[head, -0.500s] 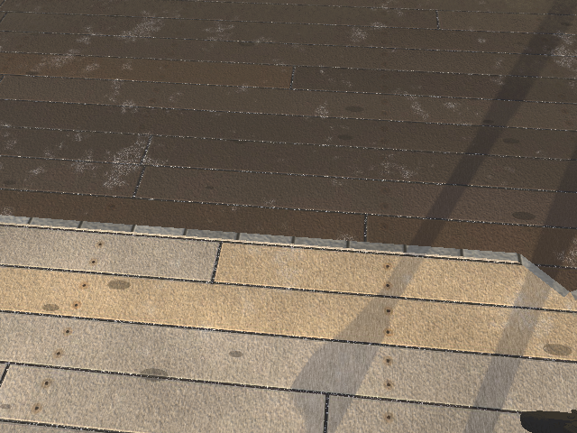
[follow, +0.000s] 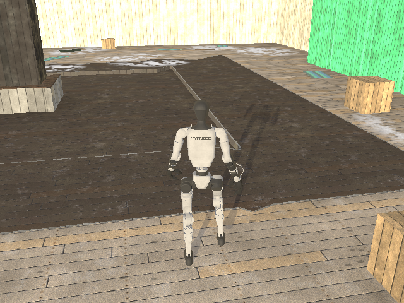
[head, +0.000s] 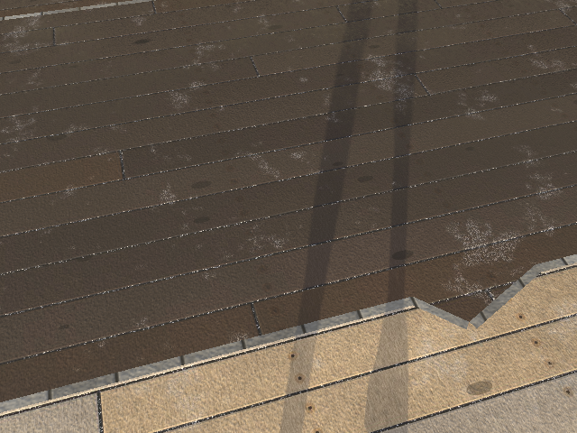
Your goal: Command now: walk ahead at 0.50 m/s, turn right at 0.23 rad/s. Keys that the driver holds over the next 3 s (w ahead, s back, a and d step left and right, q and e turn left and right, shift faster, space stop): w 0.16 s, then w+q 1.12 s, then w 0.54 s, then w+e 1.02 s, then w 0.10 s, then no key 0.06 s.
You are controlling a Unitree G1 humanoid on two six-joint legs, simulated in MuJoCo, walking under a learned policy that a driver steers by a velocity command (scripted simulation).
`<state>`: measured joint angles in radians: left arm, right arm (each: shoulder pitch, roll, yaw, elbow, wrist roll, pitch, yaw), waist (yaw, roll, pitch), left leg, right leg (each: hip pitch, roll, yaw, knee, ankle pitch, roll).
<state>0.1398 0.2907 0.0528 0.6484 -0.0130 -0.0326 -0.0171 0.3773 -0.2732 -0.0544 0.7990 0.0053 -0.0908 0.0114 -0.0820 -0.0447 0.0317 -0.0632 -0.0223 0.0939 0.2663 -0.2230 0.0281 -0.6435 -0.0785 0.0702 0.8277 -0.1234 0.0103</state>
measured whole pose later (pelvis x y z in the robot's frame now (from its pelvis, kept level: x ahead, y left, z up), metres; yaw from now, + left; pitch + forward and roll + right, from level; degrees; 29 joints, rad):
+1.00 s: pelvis +0.53 +0.04 +0.00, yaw +23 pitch +2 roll +0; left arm 0.08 0.30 0.05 0.70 0.01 -0.09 0.00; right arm 0.32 -0.28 -0.06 0.70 0.01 -0.05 0.00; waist -0.05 -0.03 0.05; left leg -0.19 -0.11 -0.10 0.35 -0.18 0.09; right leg -0.65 -0.10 0.10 0.83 -0.14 0.07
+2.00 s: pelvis +0.97 +0.32 +0.00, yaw +37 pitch +1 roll +1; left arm 0.17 0.31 0.05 0.82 -0.02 -0.05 -0.01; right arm 0.33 -0.27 -0.06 0.79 -0.02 -0.09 0.02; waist -0.04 -0.05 0.02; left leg -0.07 -0.06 0.09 0.24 -0.18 0.06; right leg -0.69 -0.11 0.08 0.91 -0.06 0.02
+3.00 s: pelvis +1.48 +0.56 +0.00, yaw +4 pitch +1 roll +1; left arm 0.19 0.31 0.07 0.65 -0.01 -0.02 0.00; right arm 0.32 -0.27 -0.06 0.83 -0.01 -0.10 0.01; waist -0.06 -0.05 0.03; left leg -0.12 -0.02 0.09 0.30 -0.20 0.03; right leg -0.64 -0.07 0.08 0.93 -0.21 0.01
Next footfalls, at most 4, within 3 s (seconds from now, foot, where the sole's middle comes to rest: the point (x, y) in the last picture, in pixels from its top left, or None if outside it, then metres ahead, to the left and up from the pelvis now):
0.18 right None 0.26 -0.15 -0.78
0.72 left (227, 411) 0.54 0.11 -0.78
1.18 right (263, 288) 0.86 0.01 -0.78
1.70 left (123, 277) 0.92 0.39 -0.78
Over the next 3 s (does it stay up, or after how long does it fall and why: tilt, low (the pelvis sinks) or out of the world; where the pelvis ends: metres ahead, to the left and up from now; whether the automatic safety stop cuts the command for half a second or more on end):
stays up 1.48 0.56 0.00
